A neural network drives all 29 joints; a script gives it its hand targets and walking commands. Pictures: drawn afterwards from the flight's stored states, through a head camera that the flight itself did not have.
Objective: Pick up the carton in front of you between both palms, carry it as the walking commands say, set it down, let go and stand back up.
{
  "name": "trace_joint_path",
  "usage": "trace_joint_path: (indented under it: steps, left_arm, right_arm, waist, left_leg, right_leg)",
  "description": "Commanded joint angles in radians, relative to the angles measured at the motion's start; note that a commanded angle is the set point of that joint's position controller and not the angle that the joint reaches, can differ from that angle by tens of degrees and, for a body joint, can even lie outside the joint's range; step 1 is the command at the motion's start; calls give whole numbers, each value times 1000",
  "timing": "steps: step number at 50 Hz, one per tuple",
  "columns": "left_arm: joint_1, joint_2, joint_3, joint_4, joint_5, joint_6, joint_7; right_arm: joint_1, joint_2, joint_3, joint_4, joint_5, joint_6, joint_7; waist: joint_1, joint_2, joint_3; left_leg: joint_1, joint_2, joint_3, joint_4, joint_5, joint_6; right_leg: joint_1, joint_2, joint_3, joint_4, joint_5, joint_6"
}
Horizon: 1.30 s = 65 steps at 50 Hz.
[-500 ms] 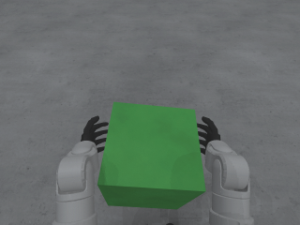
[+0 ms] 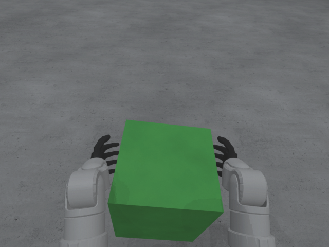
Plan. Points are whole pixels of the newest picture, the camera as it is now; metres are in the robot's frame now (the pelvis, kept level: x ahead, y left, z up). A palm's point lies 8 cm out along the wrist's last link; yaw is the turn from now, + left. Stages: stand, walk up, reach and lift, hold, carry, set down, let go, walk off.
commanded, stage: carry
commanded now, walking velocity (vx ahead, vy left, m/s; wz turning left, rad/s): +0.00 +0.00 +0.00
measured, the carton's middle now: (161, 184) +0.27 +0.01 +0.00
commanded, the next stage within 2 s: hold in 0.90 s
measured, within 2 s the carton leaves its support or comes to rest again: neither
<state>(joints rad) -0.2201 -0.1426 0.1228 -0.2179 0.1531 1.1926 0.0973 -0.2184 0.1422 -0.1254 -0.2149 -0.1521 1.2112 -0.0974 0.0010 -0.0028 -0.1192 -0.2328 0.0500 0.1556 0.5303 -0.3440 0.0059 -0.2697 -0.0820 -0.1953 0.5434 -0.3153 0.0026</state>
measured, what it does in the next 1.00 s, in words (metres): stands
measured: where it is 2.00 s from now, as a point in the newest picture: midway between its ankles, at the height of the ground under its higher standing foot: outside the picture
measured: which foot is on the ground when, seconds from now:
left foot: down 0.00-1.00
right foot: down 0.00-1.00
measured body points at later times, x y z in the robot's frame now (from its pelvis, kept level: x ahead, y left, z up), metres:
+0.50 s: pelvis -0.03 +0.00 +0.00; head -0.06 +0.01 +0.45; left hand +0.27 +0.15 +0.04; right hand +0.27 -0.15 +0.04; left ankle -0.04 +0.10 -0.73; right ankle -0.02 -0.11 -0.73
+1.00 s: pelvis -0.04 +0.00 +0.01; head -0.06 +0.00 +0.46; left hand +0.26 +0.16 +0.04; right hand +0.26 -0.14 +0.04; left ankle -0.04 +0.11 -0.73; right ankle -0.03 -0.12 -0.73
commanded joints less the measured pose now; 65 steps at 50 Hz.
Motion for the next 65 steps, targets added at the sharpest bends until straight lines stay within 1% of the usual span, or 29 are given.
trace_joint_path:
  steps: [1,8,13,17,22,27,30,34,39,42,45,46,47,48,49,50,51,53,54,55,57,59,65]
  left_arm:
    - [-455,-959,-721,9,-422,-18,-286]
    - [-452,-960,-697,69,-376,-123,-297]
    - [-423,-918,-645,124,-324,-198,-297]
    - [-422,-895,-592,184,-273,-270,-300]
    - [-459,-893,-506,288,-200,-378,-305]
    - [-520,-911,-411,421,-129,-492,-317]
    - [-551,-935,-391,465,-111,-543,-323]
    - [-549,-952,-408,467,-113,-561,-325]
    - [-505,-953,-468,403,-149,-515,-317]
    - [-484,-933,-458,400,-143,-495,-314]
    - [-496,-929,-460,391,-147,-494,-314]
    - [-387,-951,-432,384,-141,-489,-322]
    - [-398,-936,-436,357,-132,-510,-308]
    - [-414,-916,-431,342,-120,-512,-305]
    - [-403,-901,-417,347,-108,-515,-303]
    - [-393,-887,-400,357,-100,-520,-291]
    - [-437,-890,-405,354,-101,-521,-293]
    - [-459,-889,-413,358,-105,-519,-301]
    - [-486,-903,-420,360,-117,-519,-305]
    - [-507,-909,-432,368,-122,-515,-312]
    - [-528,-914,-429,388,-121,-510,-324]
    - [-543,-919,-413,412,-115,-507,-333]
    - [-590,-938,-359,483,-92,-503,-356]
  right_arm:
    - [-483,949,721,-20,426,-38,285]
    - [-494,941,704,32,391,-142,300]
    - [-458,907,655,97,334,-217,297]
    - [-449,888,595,167,278,-289,298]
    - [-473,886,503,280,201,-394,305]
    - [-532,901,409,413,128,-508,316]
    - [-561,923,389,459,108,-559,323]
    - [-561,942,407,460,110,-577,326]
    - [-519,942,472,392,152,-530,320]
    - [-499,921,464,388,147,-509,316]
    - [-505,919,463,382,148,-508,315]
    - [-400,933,448,362,142,-501,323]
    - [-435,898,451,318,139,-519,317]
    - [-433,899,442,308,126,-520,314]
    - [-435,895,444,311,123,-521,311]
    - [-455,876,447,325,124,-523,315]
    - [-449,889,445,337,118,-528,317]
    - [-454,896,425,360,111,-529,321]
    - [-463,897,423,372,108,-530,321]
    - [-460,900,407,392,101,-531,321]
    - [-468,906,380,427,89,-530,324]
    - [-482,915,363,456,82,-527,330]
    - [-565,946,335,515,74,-519,355]
  waist:
    - [-1,18,-262]
    - [0,9,-228]
    - [1,6,-210]
    - [1,7,-195]
    - [1,7,-184]
    - [0,9,-195]
    - [0,10,-211]
    - [0,9,-236]
    - [0,8,-248]
    - [-1,7,-238]
    - [-1,7,-223]
    - [-3,25,-127]
    - [10,53,-184]
    - [-8,13,-182]
    - [4,-4,-181]
    - [26,20,-193]
    - [5,8,-154]
    - [2,3,-138]
    - [-5,13,-147]
    - [-20,21,-127]
    - [-27,20,-100]
    - [-26,17,-78]
    - [-6,11,-28]
  left_leg:
    - [87,123,-88,-30,591,6]
    - [66,119,-93,-57,480,14]
    - [55,117,-95,-79,404,18]
    - [44,117,-97,-95,351,19]
    - [31,117,-100,-108,293,20]
    - [26,117,-101,-117,266,23]
    - [30,116,-103,-116,265,26]
    - [41,116,-104,-108,283,27]
    - [45,116,-104,-97,316,25]
    - [40,117,-104,-95,322,24]
    - [31,117,-105,-99,309,24]
    - [157,-115,-252,-160,607,25]
    - [190,-107,-266,-162,652,23]
    - [240,-105,-273,-159,669,21]
    - [277,-108,-269,-156,685,15]
    - [314,-119,-251,-176,570,14]
    - [296,-116,-249,-190,499,12]
    - [329,-119,-247,-182,524,9]
    - [322,-117,-244,-190,475,6]
    - [302,-116,-242,-195,431,2]
    - [281,-113,-245,-198,370,1]
    - [257,-111,-246,-203,311,5]
    - [187,-106,-243,-222,142,19]
  right_leg:
    - [142,-94,82,-8,481,-3]
    - [131,-99,91,-39,411,-7]
    - [124,-100,99,-64,363,-9]
    - [112,-100,103,-83,319,-9]
    - [98,-99,105,-99,266,-8]
    - [100,-97,106,-105,239,-9]
    - [106,-97,106,-105,240,-11]
    - [113,-99,105,-100,256,-10]
    - [115,-100,103,-92,287,-8]
    - [109,-101,102,-89,291,-7]
    - [99,-101,104,-93,277,-6]
    - [281,172,253,-145,527,-32]
    - [318,152,286,-138,618,-35]
    - [281,159,278,-148,589,-25]
    - [270,159,278,-160,603,-17]
    - [278,152,281,-165,556,-15]
    - [261,166,271,-178,451,-12]
    - [227,171,275,-193,426,-9]
    - [242,173,273,-196,383,-13]
    - [235,174,269,-203,338,-19]
    - [224,170,269,-210,282,-28]
    - [222,165,270,-215,239,-34]
    - [219,150,269,-224,108,-38]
